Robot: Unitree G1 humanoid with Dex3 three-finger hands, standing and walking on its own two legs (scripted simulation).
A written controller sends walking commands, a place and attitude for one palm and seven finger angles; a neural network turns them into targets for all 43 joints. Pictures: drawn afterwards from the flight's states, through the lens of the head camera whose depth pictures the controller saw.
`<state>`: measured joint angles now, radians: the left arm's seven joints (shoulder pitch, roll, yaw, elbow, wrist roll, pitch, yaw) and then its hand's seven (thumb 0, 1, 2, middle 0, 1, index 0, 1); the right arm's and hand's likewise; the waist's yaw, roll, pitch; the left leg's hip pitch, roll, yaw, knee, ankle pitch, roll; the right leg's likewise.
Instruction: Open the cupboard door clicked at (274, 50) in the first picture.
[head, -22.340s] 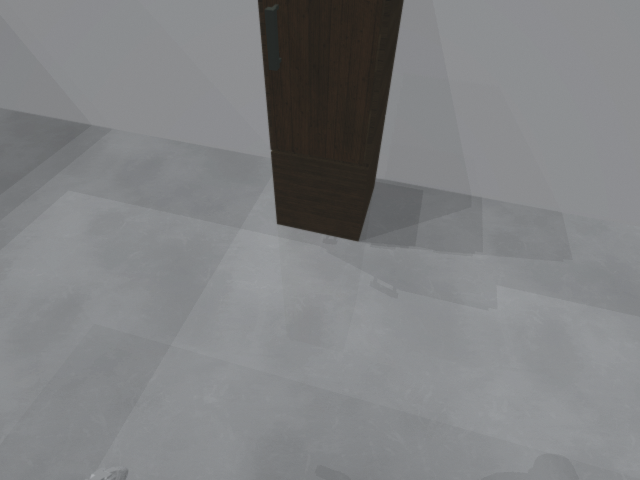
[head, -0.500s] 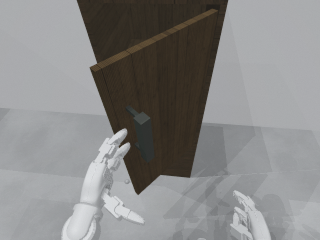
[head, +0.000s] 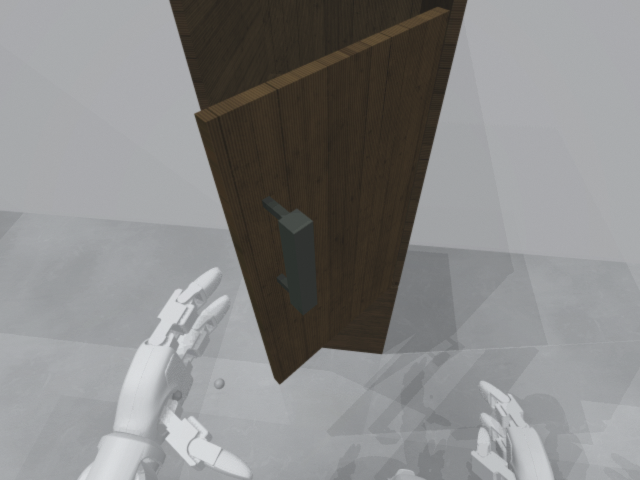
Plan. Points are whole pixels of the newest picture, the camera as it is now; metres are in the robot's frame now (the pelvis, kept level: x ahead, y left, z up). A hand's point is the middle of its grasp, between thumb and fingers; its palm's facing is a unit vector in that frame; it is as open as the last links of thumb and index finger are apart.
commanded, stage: draw the hand back to the body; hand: left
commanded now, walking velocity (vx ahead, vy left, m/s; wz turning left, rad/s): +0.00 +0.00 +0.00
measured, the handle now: (288, 257) +0.35 +0.06 +0.11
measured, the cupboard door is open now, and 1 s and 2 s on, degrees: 50 50 50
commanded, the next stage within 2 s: step back with the hand held close in 1.50 s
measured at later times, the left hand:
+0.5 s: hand (126, 357) +0.21 +0.19 +0.14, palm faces +0.06 -0.97 -0.22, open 15.9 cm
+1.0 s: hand (33, 306) +0.23 +0.26 +0.19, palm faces +0.39 -0.83 -0.40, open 10.5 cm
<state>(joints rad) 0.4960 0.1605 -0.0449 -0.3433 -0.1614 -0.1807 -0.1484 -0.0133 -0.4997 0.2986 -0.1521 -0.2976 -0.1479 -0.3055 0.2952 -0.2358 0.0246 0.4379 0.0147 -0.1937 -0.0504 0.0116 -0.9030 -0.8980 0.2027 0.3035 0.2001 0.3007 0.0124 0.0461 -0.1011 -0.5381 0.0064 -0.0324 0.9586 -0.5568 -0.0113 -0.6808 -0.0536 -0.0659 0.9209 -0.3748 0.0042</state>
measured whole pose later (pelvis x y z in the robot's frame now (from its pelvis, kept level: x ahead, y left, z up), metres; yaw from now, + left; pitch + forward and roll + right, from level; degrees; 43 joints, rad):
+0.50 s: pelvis +0.01 +0.01 +0.02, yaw +0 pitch +3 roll -2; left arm 0.49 0.28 0.13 -0.43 -0.14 -0.03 -0.10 -0.01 -0.41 0.33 -0.16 -0.30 -0.15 -0.31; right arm 0.29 -0.23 0.05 0.50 0.02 -0.24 -0.09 0.01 -0.90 -0.90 0.20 0.30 0.20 0.30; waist 0.04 0.05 -0.09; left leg -0.36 0.01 -0.03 0.82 -0.51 0.01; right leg -0.49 -0.05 -0.06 0.76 -0.32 0.02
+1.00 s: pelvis +0.03 +0.02 +0.05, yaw -1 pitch -2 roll -1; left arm 0.48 0.31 0.27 -0.40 -0.02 -0.10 0.12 0.00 0.39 0.68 -0.19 -0.30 -0.19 -0.31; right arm 0.23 -0.21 0.03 0.63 -0.01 -0.19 -0.08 0.01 -0.90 -0.90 0.20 0.30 0.20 0.30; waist 0.07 0.07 0.00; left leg -0.07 0.00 0.00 0.48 -0.37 0.01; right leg -0.22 -0.04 -0.04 0.47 -0.21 0.03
